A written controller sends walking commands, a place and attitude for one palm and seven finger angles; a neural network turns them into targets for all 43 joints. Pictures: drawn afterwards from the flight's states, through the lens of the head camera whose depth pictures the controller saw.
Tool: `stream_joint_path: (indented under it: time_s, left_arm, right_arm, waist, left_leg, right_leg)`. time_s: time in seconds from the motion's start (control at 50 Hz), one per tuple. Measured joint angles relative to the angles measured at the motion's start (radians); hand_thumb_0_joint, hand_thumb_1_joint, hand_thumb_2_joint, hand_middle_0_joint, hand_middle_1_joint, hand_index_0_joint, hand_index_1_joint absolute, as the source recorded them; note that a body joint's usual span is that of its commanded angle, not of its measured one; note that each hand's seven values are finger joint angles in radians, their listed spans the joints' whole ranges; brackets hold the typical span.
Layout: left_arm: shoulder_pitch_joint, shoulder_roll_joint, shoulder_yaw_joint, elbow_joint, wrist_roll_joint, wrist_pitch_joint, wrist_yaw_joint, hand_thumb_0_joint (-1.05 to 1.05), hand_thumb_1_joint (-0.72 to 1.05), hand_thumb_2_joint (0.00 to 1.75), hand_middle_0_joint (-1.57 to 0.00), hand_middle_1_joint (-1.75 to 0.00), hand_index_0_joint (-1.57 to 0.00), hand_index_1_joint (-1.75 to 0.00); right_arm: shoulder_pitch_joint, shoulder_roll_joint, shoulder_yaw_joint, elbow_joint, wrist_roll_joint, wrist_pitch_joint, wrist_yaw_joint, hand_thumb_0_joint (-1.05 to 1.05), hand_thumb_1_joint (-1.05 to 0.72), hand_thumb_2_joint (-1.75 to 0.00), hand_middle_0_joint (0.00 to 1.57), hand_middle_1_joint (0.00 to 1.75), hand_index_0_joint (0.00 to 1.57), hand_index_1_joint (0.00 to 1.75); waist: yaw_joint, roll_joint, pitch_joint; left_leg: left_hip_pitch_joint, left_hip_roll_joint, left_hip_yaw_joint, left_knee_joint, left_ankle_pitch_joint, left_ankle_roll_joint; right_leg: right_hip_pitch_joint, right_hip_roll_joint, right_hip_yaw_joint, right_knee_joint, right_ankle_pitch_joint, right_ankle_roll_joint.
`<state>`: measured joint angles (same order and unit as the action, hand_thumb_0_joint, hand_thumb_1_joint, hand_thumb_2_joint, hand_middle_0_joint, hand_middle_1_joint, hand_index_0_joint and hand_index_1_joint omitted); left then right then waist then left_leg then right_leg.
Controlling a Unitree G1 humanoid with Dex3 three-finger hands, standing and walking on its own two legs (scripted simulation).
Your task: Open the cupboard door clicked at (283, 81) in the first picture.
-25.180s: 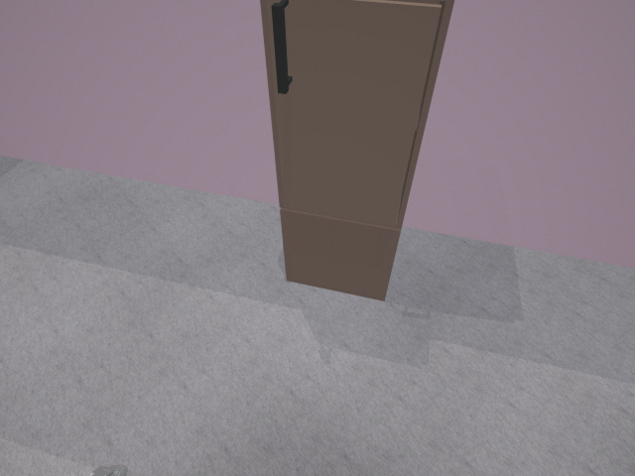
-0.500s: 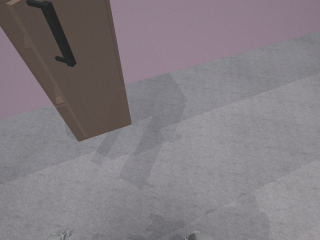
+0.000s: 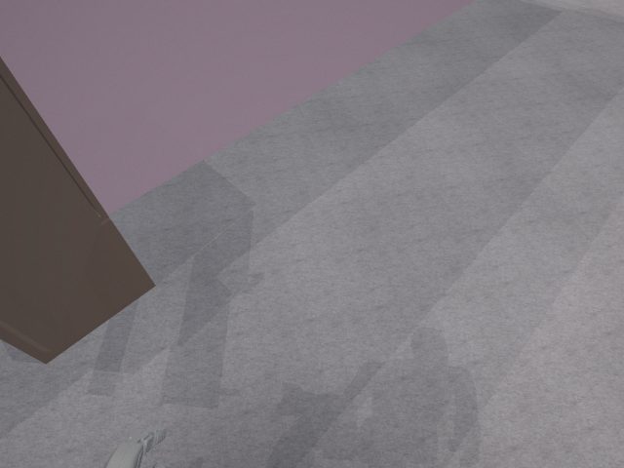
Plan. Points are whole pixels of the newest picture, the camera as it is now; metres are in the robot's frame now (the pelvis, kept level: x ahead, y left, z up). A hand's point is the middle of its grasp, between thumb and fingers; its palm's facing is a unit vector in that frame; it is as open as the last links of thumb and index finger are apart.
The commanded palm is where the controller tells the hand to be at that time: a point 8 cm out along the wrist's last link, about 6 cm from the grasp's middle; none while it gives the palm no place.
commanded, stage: walk to a spot facing it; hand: left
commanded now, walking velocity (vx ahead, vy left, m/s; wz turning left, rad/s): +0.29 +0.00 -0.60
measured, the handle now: out of the picture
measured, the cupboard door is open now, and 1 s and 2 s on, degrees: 46 46 46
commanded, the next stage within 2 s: turn to face it in 1.54 s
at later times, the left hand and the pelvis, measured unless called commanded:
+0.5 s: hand (208, 390) +0.24 +0.18 -0.15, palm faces -0.26 -0.95 -0.18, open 7.4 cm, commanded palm none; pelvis +0.13 +0.00 +0.02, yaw -19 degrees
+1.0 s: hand (308, 275) +0.46 +0.03 -0.17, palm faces -0.44 -0.88 -0.17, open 7.2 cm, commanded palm none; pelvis +0.33 -0.12 +0.00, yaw -29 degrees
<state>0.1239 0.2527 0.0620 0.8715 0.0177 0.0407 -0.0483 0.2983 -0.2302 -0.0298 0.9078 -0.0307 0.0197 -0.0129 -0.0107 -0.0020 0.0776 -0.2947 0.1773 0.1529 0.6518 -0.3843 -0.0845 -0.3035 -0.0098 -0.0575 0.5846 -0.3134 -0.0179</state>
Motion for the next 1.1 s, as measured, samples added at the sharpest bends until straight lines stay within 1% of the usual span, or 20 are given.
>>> stream_joint_path:
  time_s: [0.04, 0.08, 0.12, 0.24, 0.32, 0.34, 0.38, 0.42, 0.46, 0.54, 0.64, 0.68, 0.74, 0.78, 0.86, 0.94, 0.98, 1.02, 1.06, 1.1]
  left_arm:
    - [0.004, -0.011, 0.000, 0.015, -0.001, -0.014, 0.013, 0.01, 0.91, 0.90, -0.20, -0.30, -0.20, -0.30]
    - [0.022, -0.026, -0.002, 0.028, 0.001, -0.019, 0.024, 0.01, 0.91, 0.90, -0.20, -0.30, -0.20, -0.30]
    - [0.048, -0.035, -0.001, 0.043, 0.002, -0.028, 0.031, 0.01, 0.91, 0.90, -0.20, -0.30, -0.20, -0.30]
    - [0.131, -0.040, 0.004, 0.095, 0.007, -0.043, 0.025, 0.01, 0.90, 0.90, -0.21, -0.30, -0.20, -0.30]
    - [0.191, -0.040, 0.016, 0.121, 0.003, -0.034, 0.020, 0.01, 0.90, 0.90, -0.21, -0.30, -0.20, -0.30]
    - [0.198, -0.041, 0.017, 0.127, 0.000, -0.028, 0.018, 0.01, 0.90, 0.90, -0.21, -0.30, -0.20, -0.30]
    - [0.185, -0.028, 0.024, 0.141, 0.004, -0.016, 0.010, 0.01, 0.91, 0.90, -0.21, -0.30, -0.20, -0.30]
    - [0.156, -0.013, 0.034, 0.143, 0.012, -0.011, 0.002, 0.01, 0.91, 0.90, -0.20, -0.30, -0.20, -0.30]
    - [0.116, -0.007, 0.037, 0.128, 0.015, -0.010, -0.009, 0.01, 0.91, 0.90, -0.20, -0.30, -0.19, -0.30]
    - [0.040, -0.012, 0.026, 0.085, 0.013, -0.018, -0.023, 0.01, 0.91, 0.90, -0.20, -0.30, -0.19, -0.30]
    - [-0.044, -0.006, 0.018, 0.054, 0.014, -0.027, -0.026, 0.01, 0.91, 0.90, -0.20, -0.30, -0.19, -0.30]
    - [-0.066, 0.009, 0.014, 0.036, 0.016, -0.056, -0.022, 0.01, 0.91, 0.90, -0.20, -0.30, -0.19, -0.30]
    - [-0.080, -0.011, 0.012, 0.035, 0.001, -0.080, 0.010, 0.00, 0.91, 0.90, -0.20, -0.30, -0.19, -0.30]
    - [-0.058, -0.028, 0.006, 0.047, 0.002, -0.075, 0.026, 0.00, 0.91, 0.90, -0.20, -0.30, -0.19, -0.30]
    - [0.005, -0.053, -0.006, 0.100, 0.007, -0.072, 0.028, 0.00, 0.91, 0.90, -0.20, -0.30, -0.19, -0.30]
    - [0.061, -0.049, 0.009, 0.143, 0.000, -0.076, 0.029, -0.01, 0.94, 0.90, -0.21, -0.30, -0.20, -0.30]
    - [0.101, -0.051, 0.008, 0.157, -0.002, -0.071, 0.025, -0.01, 0.94, 0.90, -0.21, -0.30, -0.20, -0.30]
    - [0.125, -0.038, 0.011, 0.175, -0.002, -0.059, 0.023, 0.00, 0.94, 0.90, -0.21, -0.30, -0.20, -0.30]
    - [0.125, -0.023, 0.013, 0.194, 0.005, -0.048, 0.022, 0.00, 0.93, 0.90, -0.20, -0.30, -0.20, -0.30]
    - [0.105, -0.020, 0.015, 0.196, 0.010, -0.043, 0.016, 0.00, 0.93, 0.90, -0.20, -0.30, -0.19, -0.30]
  right_arm:
    - [-0.026, -0.010, -0.009, 0.015, 0.007, 0.023, 0.005, 0.00, -0.90, -0.89, 0.21, 0.30, 0.21, 0.30]
    - [-0.051, -0.018, -0.018, 0.027, 0.008, 0.031, 0.011, 0.00, -0.90, -0.89, 0.20, 0.30, 0.21, 0.30]
    - [-0.075, -0.017, -0.024, 0.025, 0.007, 0.026, 0.017, 0.01, -0.90, -0.89, 0.20, 0.30, 0.21, 0.30]
    - [-0.141, 0.008, -0.029, -0.011, 0.013, -0.009, 0.027, 0.01, -0.91, -0.89, 0.20, 0.30, 0.20, 0.30]
    - [-0.164, 0.014, -0.015, -0.039, 0.012, -0.049, 0.022, 0.00, -0.91, -0.89, 0.20, 0.30, 0.20, 0.30]
    - [-0.164, 0.011, -0.012, -0.048, 0.005, -0.066, 0.016, 0.00, -0.90, -0.89, 0.20, 0.30, 0.21, 0.30]
    - [-0.156, 0.025, -0.004, -0.050, -0.006, -0.083, 0.007, 0.00, -0.90, -0.89, 0.20, 0.30, 0.21, 0.30]
    - [-0.122, 0.041, 0.004, -0.043, -0.011, -0.090, 0.005, 0.00, -0.90, -0.89, 0.20, 0.30, 0.21, 0.30]
    - [-0.082, 0.049, 0.010, -0.020, -0.011, -0.092, 0.001, 0.00, -0.90, -0.89, 0.20, 0.30, 0.21, 0.30]
    - [-0.004, 0.048, 0.011, 0.038, -0.012, -0.084, 0.004, 0.00, -0.90, -0.89, 0.20, 0.30, 0.21, 0.30]
    - [0.090, 0.028, 0.001, 0.094, -0.015, -0.059, 0.011, 0.00, -0.90, -0.89, 0.20, 0.30, 0.21, 0.30]
    - [0.132, 0.025, 0.001, 0.114, -0.004, -0.047, 0.016, 0.00, -0.90, -0.89, 0.20, 0.30, 0.21, 0.30]
    - [0.092, 0.004, -0.008, 0.154, 0.007, -0.014, 0.019, 0.00, -0.90, -0.89, 0.20, 0.30, 0.21, 0.30]
    - [0.055, -0.001, -0.016, 0.154, 0.004, -0.010, 0.018, 0.01, -0.91, -0.89, 0.20, 0.30, 0.20, 0.30]
    - [-0.009, 0.017, -0.020, 0.111, 0.001, -0.026, 0.026, 0.01, -0.91, -0.89, 0.20, 0.30, 0.20, 0.30]
    - [-0.052, 0.041, -0.016, 0.076, -0.002, -0.053, 0.036, 0.00, -0.91, -0.89, 0.20, 0.30, 0.20, 0.30]
    - [-0.057, 0.035, -0.011, 0.059, -0.004, -0.077, 0.036, 0.00, -0.91, -0.89, 0.20, 0.30, 0.20, 0.30]
    - [-0.070, 0.050, -0.009, 0.058, -0.015, -0.096, 0.026, 0.00, -0.91, -0.89, 0.20, 0.30, 0.20, 0.30]
    - [-0.059, 0.074, -0.003, 0.056, -0.020, -0.103, 0.020, 0.00, -0.91, -0.89, 0.20, 0.30, 0.20, 0.30]
    - [-0.032, 0.089, -0.006, 0.066, -0.018, -0.110, 0.008, 0.00, -0.92, -0.89, 0.20, 0.30, 0.21, 0.30]
  waist:
    - [-0.002, 0.015, 0.012]
    - [-0.004, 0.023, 0.017]
    - [-0.001, 0.016, 0.017]
    - [0.037, -0.028, 0.012]
    - [0.052, -0.030, -0.007]
    - [0.047, -0.017, -0.013]
    - [0.043, -0.033, -0.004]
    - [0.040, -0.048, -0.007]
    - [0.040, -0.047, -0.006]
    - [0.026, -0.020, -0.004]
    - [-0.022, 0.006, 0.002]
    - [-0.033, -0.011, -0.004]
    - [-0.041, 0.012, 0.027]
    - [-0.047, 0.015, 0.025]
    - [-0.046, -0.013, 0.000]
    - [-0.022, -0.028, -0.012]
    - [-0.008, -0.007, -0.027]
    - [-0.011, -0.019, -0.033]
    - [-0.013, -0.040, -0.040]
    - [-0.011, -0.045, -0.044]
  left_leg:
    - [-0.065, -0.020, -0.059, 0.194, -0.122, 0.007]
    - [-0.129, -0.049, -0.097, 0.338, -0.109, 0.009]
    - [-0.167, -0.069, -0.100, 0.368, -0.064, 0.005]
    - [-0.153, -0.120, -0.090, 0.142, -0.008, 0.010]
    - [-0.051, -0.133, -0.092, -0.107, 0.046, 0.035]
    - [-0.050, -0.122, -0.093, -0.117, 0.138, 0.053]
    - [-0.039, -0.113, -0.065, -0.067, 0.142, 0.073]
    - [0.000, -0.107, -0.043, -0.091, 0.106, 0.074]
    - [0.049, -0.097, -0.028, -0.151, 0.108, 0.063]
    - [0.142, -0.067, 0.009, -0.244, 0.111, 0.045]
    - [0.228, -0.025, 0.058, -0.218, 0.023, -0.001]
    - [0.182, -0.010, 0.059, -0.041, -0.051, 0.005]
    - [-0.008, -0.016, -0.056, 0.388, -0.118, 0.030]
    - [-0.102, -0.020, -0.076, 0.455, -0.082, 0.029]
    - [-0.181, -0.026, -0.058, 0.270, 0.014, 0.023]
    - [-0.143, -0.051, -0.041, 0.006, 0.131, 0.022]
    - [-0.089, -0.058, -0.046, -0.117, 0.150, 0.044]
    - [-0.090, -0.061, -0.034, -0.061, 0.190, 0.069]
    - [-0.062, -0.070, -0.014, -0.047, 0.142, 0.071]
    - [-0.015, -0.080, -0.007, -0.099, 0.132, 0.060]
  right_leg:
    - [-0.014, 0.015, 0.017, 0.040, 0.016, -0.022]
    - [0.008, 0.025, 0.035, 0.017, -0.008, -0.024]
    - [0.038, 0.030, 0.062, -0.039, 0.006, -0.020]
    - [0.102, 0.035, 0.159, -0.125, 0.027, -0.014]
    - [0.102, 0.061, 0.211, -0.048, -0.044, -0.004]
    - [0.065, 0.070, 0.191, 0.056, -0.107, -0.005]
    - [-0.027, 0.050, 0.139, 0.316, -0.173, -0.005]
    - [-0.118, 0.016, 0.089, 0.489, -0.128, 0.001]
    - [-0.186, -0.020, 0.049, 0.530, -0.063, 0.013]
    - [-0.232, -0.061, -0.002, 0.338, 0.001, 0.021]
    - [-0.168, -0.049, -0.049, 0.084, 0.044, 0.001]
    - [-0.113, -0.046, -0.038, 0.006, 0.073, -0.039]
    - [-0.096, -0.024, -0.043, 0.074, 0.056, -0.034]
    - [-0.047, -0.009, -0.038, 0.026, 0.044, -0.025]
    - [0.050, 0.004, -0.007, -0.092, 0.057, -0.019]
    - [0.133, 0.013, 0.018, -0.130, 0.017, -0.006]
    - [0.138, 0.028, 0.028, -0.064, -0.047, -0.003]
    - [0.066, 0.020, 0.038, 0.179, -0.143, -0.014]
    - [-0.035, 0.006, 0.044, 0.432, -0.137, -0.019]
    - [-0.117, -0.018, 0.033, 0.537, -0.079, -0.010]
